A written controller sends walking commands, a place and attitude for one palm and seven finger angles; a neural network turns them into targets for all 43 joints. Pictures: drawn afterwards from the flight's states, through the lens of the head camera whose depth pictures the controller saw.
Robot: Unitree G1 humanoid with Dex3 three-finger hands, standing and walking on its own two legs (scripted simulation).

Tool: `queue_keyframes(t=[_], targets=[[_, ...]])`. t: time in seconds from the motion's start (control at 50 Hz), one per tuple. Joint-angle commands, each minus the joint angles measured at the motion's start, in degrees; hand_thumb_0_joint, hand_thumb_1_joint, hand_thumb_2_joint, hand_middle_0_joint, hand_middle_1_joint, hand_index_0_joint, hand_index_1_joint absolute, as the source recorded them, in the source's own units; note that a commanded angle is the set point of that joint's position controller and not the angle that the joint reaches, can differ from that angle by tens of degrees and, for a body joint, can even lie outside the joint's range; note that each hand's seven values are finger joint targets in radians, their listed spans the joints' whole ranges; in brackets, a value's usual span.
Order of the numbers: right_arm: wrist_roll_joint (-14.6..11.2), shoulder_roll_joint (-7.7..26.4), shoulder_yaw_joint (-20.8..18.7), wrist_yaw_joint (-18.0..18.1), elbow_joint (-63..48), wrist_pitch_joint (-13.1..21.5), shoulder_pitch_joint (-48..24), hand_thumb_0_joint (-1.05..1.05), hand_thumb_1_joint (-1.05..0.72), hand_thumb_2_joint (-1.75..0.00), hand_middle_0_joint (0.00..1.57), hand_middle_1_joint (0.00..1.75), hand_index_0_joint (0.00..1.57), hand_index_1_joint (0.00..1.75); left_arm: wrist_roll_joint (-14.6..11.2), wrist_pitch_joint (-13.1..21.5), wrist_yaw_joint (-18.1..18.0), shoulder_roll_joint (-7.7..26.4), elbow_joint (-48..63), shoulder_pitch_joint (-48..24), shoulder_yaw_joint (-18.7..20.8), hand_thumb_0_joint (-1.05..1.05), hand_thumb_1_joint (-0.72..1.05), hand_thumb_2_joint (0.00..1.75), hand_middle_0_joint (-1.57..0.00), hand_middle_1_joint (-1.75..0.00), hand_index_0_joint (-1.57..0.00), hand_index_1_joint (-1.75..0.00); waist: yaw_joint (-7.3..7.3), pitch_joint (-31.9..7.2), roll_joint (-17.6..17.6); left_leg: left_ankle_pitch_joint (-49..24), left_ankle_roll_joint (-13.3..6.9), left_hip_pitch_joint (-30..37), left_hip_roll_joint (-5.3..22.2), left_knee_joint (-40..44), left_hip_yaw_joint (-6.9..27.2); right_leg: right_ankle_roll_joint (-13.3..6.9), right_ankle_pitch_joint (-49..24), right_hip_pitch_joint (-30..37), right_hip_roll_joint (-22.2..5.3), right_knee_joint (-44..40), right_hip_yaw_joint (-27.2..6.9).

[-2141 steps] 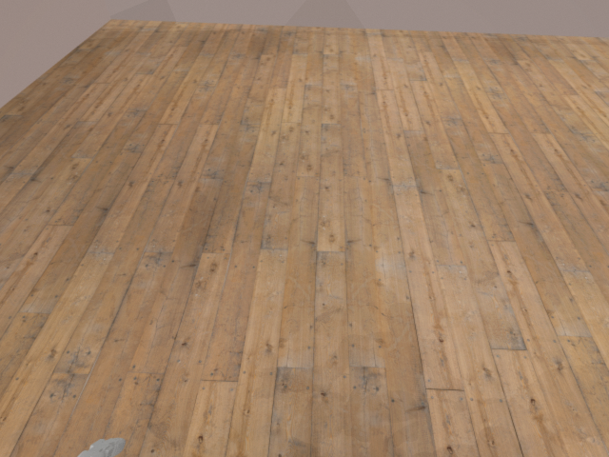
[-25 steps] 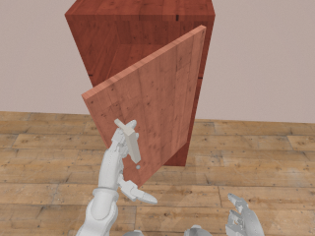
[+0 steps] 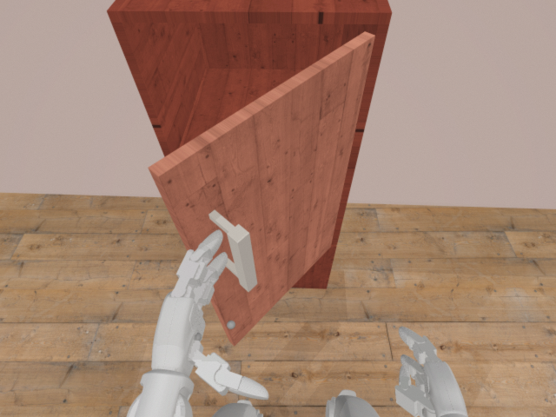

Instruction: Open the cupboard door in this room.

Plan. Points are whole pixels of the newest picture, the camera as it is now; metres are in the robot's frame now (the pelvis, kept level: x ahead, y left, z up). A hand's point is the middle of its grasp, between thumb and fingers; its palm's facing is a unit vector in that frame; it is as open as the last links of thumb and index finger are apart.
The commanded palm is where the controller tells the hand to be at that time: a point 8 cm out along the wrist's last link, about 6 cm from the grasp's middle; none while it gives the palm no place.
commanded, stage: slide the hand sideways off the handle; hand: left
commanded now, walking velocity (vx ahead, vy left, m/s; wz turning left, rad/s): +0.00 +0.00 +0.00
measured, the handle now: (234, 253) +0.32 +0.09 +0.07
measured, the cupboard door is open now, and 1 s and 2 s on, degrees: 50 49 49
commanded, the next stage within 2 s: draw the hand back to the body in 0.54 s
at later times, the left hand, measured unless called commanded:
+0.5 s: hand (185, 354) +0.19 +0.13 +0.06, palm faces +0.03 -1.00 -0.04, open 16.1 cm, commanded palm +0.15 +0.19 +0.06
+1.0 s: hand (148, 345) +0.19 +0.15 +0.11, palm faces +0.01 -1.00 -0.07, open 16.3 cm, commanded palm +0.15 +0.22 +0.12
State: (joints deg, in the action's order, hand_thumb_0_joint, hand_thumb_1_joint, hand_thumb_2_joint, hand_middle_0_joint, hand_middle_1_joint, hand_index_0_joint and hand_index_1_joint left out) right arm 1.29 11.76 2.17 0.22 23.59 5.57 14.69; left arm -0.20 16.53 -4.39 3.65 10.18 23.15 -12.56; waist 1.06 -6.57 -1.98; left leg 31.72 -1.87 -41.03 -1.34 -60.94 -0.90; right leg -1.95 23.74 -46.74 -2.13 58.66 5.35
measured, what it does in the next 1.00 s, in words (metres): stands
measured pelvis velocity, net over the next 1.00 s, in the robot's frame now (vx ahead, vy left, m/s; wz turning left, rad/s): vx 0.01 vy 0.00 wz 0.01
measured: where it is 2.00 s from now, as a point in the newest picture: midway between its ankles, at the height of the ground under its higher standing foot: outside the picture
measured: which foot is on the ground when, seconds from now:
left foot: down 0.00-1.00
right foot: down 0.00-1.00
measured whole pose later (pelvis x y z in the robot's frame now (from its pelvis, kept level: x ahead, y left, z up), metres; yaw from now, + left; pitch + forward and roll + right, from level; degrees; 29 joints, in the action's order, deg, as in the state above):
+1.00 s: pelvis +0.01 +0.00 +0.01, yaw +1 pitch +10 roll -2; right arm -1.9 12.6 2.0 3.2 23.3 8.0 16.5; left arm -12.4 13.2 9.4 11.7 23.5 37.8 3.3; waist 1.5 -7.4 -3.2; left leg 31.7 -1.4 -35.9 -0.4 -57.9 0.9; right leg -2.1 23.5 -40.5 -0.9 54.3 7.0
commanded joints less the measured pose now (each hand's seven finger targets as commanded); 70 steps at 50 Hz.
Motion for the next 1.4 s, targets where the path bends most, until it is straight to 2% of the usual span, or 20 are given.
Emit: queue_keyframes(t=[0.0, 0.14, 0.3, 0.36, 0.48, 0.54, 0.62, 0.64, 0.7, 0.8, 0.86, 0.9, 0.96, 1.04, 1.12, 1.14, 1.18, 1.2, 1.3, 1.38], targets=[[-0.55, 6.29, -2.85, 0.82, -10.36, 3.47, -2.82, 0.0, -0.9, -0.9, 0.2, 0.3, 0.2, 0.3, -1.61, 3.83, 1.87, 1.17, 15.13, 1.2, 2.52, 0.0, -0.5, 0.3, -0.15, -0.3, -0.15, -0.3, -0.65, -10.81, 3.97, -13.41, 1.51, -1.42, -0.13, 10.41, 3.19, -0.35, -9.35, 15.26, 1.24, -7.59, -2.96], [-0.8, 6.5, -3.21, 1.07, -10.99, 3.5, -2.29, 0.0, -0.9, -0.9, 0.2, 0.3, 0.2, 0.3, -3.44, 4.26, 3.8, 3.68, 17.34, 7.13, 6.21, 0.0, -0.5, 0.3, -0.15, -0.3, -0.15, -0.3, -0.66, -9.77, 5.15, -13.58, 1.41, -3.47, -0.27, 8.88, 3.08, -0.14, -10.16, 15.2, 1.35, -7.06, -3.41], [-1.33, 6.41, -4.05, 1.55, -11.01, 3.41, -2.42, 0.0, -0.9, -0.9, 0.2, 0.3, 0.2, 0.3, -6.45, 5.88, 7.32, 7.09, 19.42, 13.9, 12.03, 0.0, -0.5, 0.3, -0.15, -0.3, -0.15, -0.3, 0.33, -12.15, 3.7, -15.16, 1.52, -5.44, -0.55, 6.53, 2.57, -0.16, -12.58, 16.87, 1.25, -5.94, -4.82], [-1.67, 6.49, -4.27, 1.85, -11.28, 3.3, -3.14, 0.0, -0.9, -0.9, 0.2, 0.3, 0.2, 0.3, -7.71, 6.19, 8.69, 7.56, 19.38, 15.38, 13.23, 0.0, -0.5, 0.3, -0.15, -0.3, -0.15, -0.3, 0.06, -11.07, 5.18, -14.0, 1.37, -6.9, -0.61, 5.69, 2.64, -0.01, -10.81, 16.7, 1.28, -6.61, -5.76], [-1.95, 6.88, -4.62, 2.42, -10.83, 4.05, -2.97, 0.0, -0.9, -0.9, 0.2, 0.3, 0.2, 0.3, -10.06, 7.93, 13.0, 9.46, 20.47, 16.69, 15.21, 0.0, -0.5, 0.3, -0.15, -0.3, -0.15, -0.3, -0.58, -11.53, 3.86, -13.49, 1.28, -8.11, -0.58, 3.67, 2.68, 0.41, -9.98, 16.14, 0.69, -6.73, -7.24], [-2.03, 7.45, -4.43, 2.64, -10.67, 4.98, -2.53, 0.0, -0.9, -0.9, 0.2, 0.3, 0.2, 0.3, -10.82, 8.39, 14.74, 8.54, 21.12, 13.28, 13.37, 0.0, -0.5, 0.3, -0.15, -0.3, -0.15, -0.3, -1.68, -10.91, 2.57, -13.28, 1.2, -7.07, -0.49, 3.55, 3.12, 0.27, -7.86, 13.27, 1.08, -6.31, -5.93], [-2.12, 7.57, -4.35, 2.81, -10.9, 5.39, -2.49, 0.0, -0.9, -0.9, 0.2, 0.3, 0.2, 0.3, -11.02, 7.29, 14.55, 9.18, 20.0, 13.19, 13.99, 0.0, -0.5, 0.3, -0.15, -0.3, -0.15, -0.3, -1.37, -10.45, 3.61, -11.32, 1.15, -7.72, -0.46, 3.67, 3.26, 0.31, -3.58, 12.47, 1.17, -7.02, -5.71], [-2.2, 7.7, -4.44, 2.95, -11.03, 5.33, -2.56, 0.0, -0.9, -0.9, 0.2, 0.3, 0.2, 0.3, -10.91, 7.05, 14.04, 10.99, 21.7, 12.18, 15.68, 0.0, -0.5, 0.3, -0.15, -0.3, -0.15, -0.3, -0.91, -11.53, 3.29, -11.69, 1.13, -6.95, -0.39, 4.07, 3.25, 0.2, -3.77, 13.34, 1.21, -7.12, -5.83], [-2.56, 6.95, -4.1, 3.13, -11.84, 4.82, -2.55, 0.0, -0.9, -0.9, 0.2, 0.3, 0.2, 0.3, -11.1, 5.0, 12.66, 12.26, 25.09, 14.9, 17.69, 0.0, -0.5, 0.3, -0.15, -0.3, -0.15, -0.3, 0.69, -13.72, -0.02, -13.98, 1.17, -3.53, -0.56, 6.71, 2.94, -0.08, -6.62, 16.93, 1.4, -7.8, -5.08], [-3.21, 6.95, -3.43, 3.36, -11.34, 4.91, -3.08, 0.0, -0.9, -0.9, 0.2, 0.3, 0.2, 0.3, -12.16, 1.7, 12.4, 10.85, 24.41, 15.06, 17.28, 0.0, -0.5, 0.3, -0.15, -0.3, -0.15, -0.3, -0.24, -8.94, 1.74, -13.86, 1.29, -1.2, -0.06, 10.3, 3.6, 0.37, -6.75, 17.61, 1.9, -10.66, -3.54], [-3.29, 7.18, -3.38, 3.54, -10.84, 5.47, -3.33, 0.0, -0.9, -0.9, 0.2, 0.3, 0.2, 0.3, -12.51, 0.58, 13.12, 11.84, 23.93, 16.09, 18.28, 0.0, -0.5, 0.3, -0.15, -0.3, -0.15, -0.3, -0.15, -7.61, 3.21, -14.4, 1.22, 0.02, 0.2, 11.58, 3.8, 0.37, -7.25, 19.08, 1.88, -11.86, -3.22], [-3.32, 7.2, -3.1, 3.48, -10.71, 5.9, -3.23, 0.0, -0.9, -0.9, 0.2, 0.3, 0.2, 0.3, -12.68, 0.17, 13.59, 12.29, 25.05, 16.21, 18.65, 0.0, -0.5, 0.3, -0.15, -0.3, -0.15, -0.3, 0.16, -6.83, 1.19, -14.37, 1.41, 1.32, 0.23, 12.86, 3.75, 0.34, -7.21, 19.47, 1.82, -12.33, -2.85], [-3.38, 7.53, -2.96, 3.85, -9.96, 6.16, -3.57, 0.0, -0.9, -0.9, 0.2, 0.3, 0.2, 0.3, -13.46, -0.52, 13.77, 14.46, 24.42, 13.93, 21.7, 0.0, -0.5, 0.3, -0.15, -0.3, -0.15, -0.3, -0.1, -4.63, 3.88, -12.37, 1.27, 1.05, 0.4, 13.59, 3.95, 0.37, -3.84, 20.1, 1.91, -14.49, -3.59], [-3.76, 7.61, -2.54, 4.09, -9.27, 7.49, -3.38, 0.0, -0.9, -0.9, 0.2, 0.3, 0.2, 0.3, -14.77, -0.8, 14.35, 15.3, 26.83, 12.57, 23.49, 0.0, -0.47, 0.32, -0.15, -0.3, -0.15, -0.3, 0.53, -6.02, -0.66, -14.15, 1.48, 5.01, 0.44, 15.41, 3.88, 0.29, -6.09, 21.97, 1.9, -15.37, -2.99], [-3.99, 7.8, -2.27, 4.2, -7.59, 8.81, -3.64, 0.0, -0.9, -0.9, 0.2, 0.3, 0.2, 0.3, -15.69, -2.27, 15.49, 16.19, 26.12, 11.28, 24.8, 0.0, -0.32, 0.37, -0.16, -0.3, -0.16, -0.3, 0.35, -4.57, 0.31, -16.18, 1.56, 7.23, 0.76, 17.15, 4.27, 0.43, -9.12, 23.82, 2.17, -16.98, -2.37], [-2.81, 7.59, -2.83, 5.74, -7.03, 7.57, -3.31, 0.0, -0.9, -0.9, 0.2, 0.3, 0.2, 0.3, -5.83, -5.13, 6.93, 26.38, 29.97, 10.93, 27.56, 0.0, -0.29, 0.39, -0.16, -0.3, -0.16, -0.3, 2.8, -7.34, -1.21, -16.94, 0.85, 9.09, 1.51, 20.44, 3.17, -0.37, -8.99, 28.3, 0.51, -18.96, -5.08], [-2.25, 6.14, -1.71, 6.04, -6.26, 6.97, -3.48, 0.0, -0.9, -0.9, 0.2, 0.3, 0.2, 0.3, -3.53, -9.0, 1.2, 19.03, 29.91, 13.96, 23.1, 0.0, -0.22, 0.42, -0.16, -0.3, -0.16, -0.3, 1.56, -2.0, -4.17, -18.14, 1.05, 10.96, 1.33, 22.89, 3.18, -0.17, -9.65, 28.29, 0.24, -21.23, -3.64], [-2.22, 6.08, -1.56, 5.96, -5.49, 6.72, -3.61, 0.0, -0.9, -0.9, 0.2, 0.3, 0.2, 0.3, -2.85, -9.93, -0.15, 18.49, 29.51, 14.0, 22.53, 0.0, -0.18, 0.43, -0.16, -0.3, -0.16, -0.3, 1.39, -0.63, -4.63, -20.02, 1.21, 12.21, 1.67, 23.94, 3.62, -0.16, -10.93, 28.87, 0.29, -21.8, -2.99], [-1.7, 6.31, -1.5, 6.13, -3.06, 6.32, -5.5, 0.0, -0.9, -0.9, 0.2, 0.3, 0.2, 0.3, -1.11, -10.9, -2.82, 20.37, 27.98, 12.44, 24.68, 0.0, -0.01, 0.51, -0.17, -0.3, -0.17, -0.3, 1.68, 0.85, 0.93, -25.28, 0.95, 19.11, 2.32, 28.67, 3.44, 0.42, -15.19, 33.94, 0.51, -26.3, -2.21], [-1.44, 6.56, -1.27, 6.19, -1.42, 6.47, -6.9, 0.0, -0.9, -0.9, 0.2, 0.3, 0.2, 0.3, -0.74, -10.36, -3.4, 21.35, 27.26, 9.8, 26.71, 0.0, 0.13, 0.57, -0.17, -0.3, -0.17, -0.3, 2.07, 2.78, -0.86, -27.26, 1.18, 23.24, 2.38, 32.83, 3.26, 0.27, -16.55, 37.64, 0.42, -29.57, -2.21]])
